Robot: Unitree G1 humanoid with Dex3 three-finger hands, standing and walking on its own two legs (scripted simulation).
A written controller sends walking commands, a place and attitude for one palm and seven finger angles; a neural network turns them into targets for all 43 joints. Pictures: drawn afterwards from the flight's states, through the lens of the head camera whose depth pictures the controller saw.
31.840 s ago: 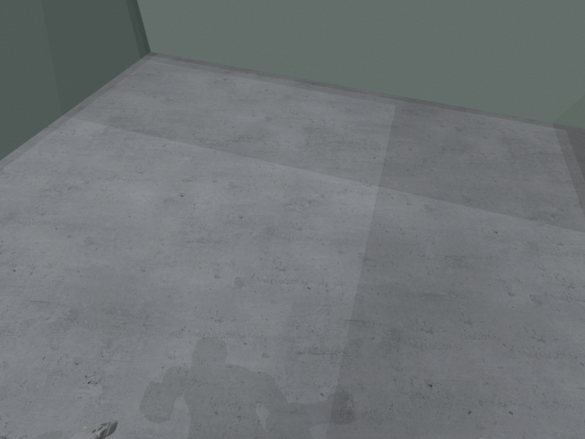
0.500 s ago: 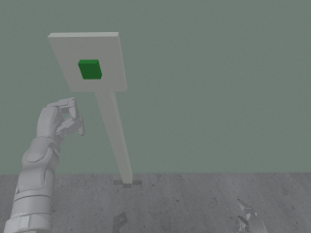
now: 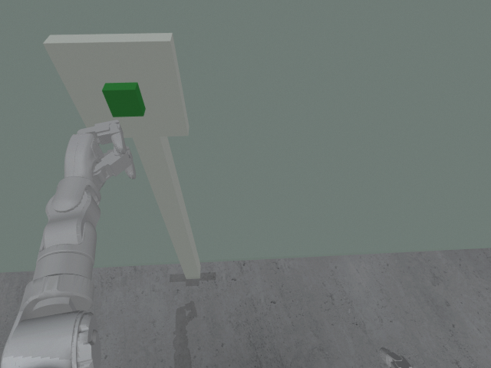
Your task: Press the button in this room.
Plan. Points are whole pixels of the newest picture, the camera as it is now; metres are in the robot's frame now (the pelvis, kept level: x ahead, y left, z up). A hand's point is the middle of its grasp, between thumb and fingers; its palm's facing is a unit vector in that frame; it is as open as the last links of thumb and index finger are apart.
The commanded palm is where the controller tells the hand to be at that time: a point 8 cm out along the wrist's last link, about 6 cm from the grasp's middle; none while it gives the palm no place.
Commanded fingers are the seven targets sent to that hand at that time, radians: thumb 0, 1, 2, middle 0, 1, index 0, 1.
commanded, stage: aim a knuckle at the button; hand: left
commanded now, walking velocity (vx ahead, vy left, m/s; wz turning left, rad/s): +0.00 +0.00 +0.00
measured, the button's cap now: (125, 99) +0.53 +0.24 +0.16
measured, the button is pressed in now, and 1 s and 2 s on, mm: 0 0 0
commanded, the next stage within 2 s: press the button with the knuckle in 1.32 s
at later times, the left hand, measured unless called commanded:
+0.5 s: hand (133, 155) +0.43 +0.21 +0.11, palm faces +0.13 -0.99 -0.01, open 3.1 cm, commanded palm +0.40 +0.26 +0.13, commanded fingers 0.00 0.90 0.90 -1.30 -1.50 -1.30 -1.50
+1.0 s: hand (126, 149) +0.42 +0.22 +0.13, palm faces +0.12 -0.99 +0.00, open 3.1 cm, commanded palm +0.39 +0.26 +0.13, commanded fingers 0.00 0.90 0.90 -1.30 -1.50 -1.30 -1.50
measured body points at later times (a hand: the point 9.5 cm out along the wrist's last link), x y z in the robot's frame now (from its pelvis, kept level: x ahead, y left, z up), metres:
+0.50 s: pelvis -0.01 +0.00 +0.00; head +0.03 -0.01 +0.44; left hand +0.42 +0.27 +0.12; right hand +0.05 -0.27 -0.12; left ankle -0.03 +0.11 -0.73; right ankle +0.00 -0.12 -0.73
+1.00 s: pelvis -0.01 -0.01 -0.01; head +0.03 +0.00 +0.44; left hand +0.41 +0.27 +0.13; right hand +0.08 -0.26 -0.12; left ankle -0.03 +0.11 -0.73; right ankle +0.00 -0.12 -0.73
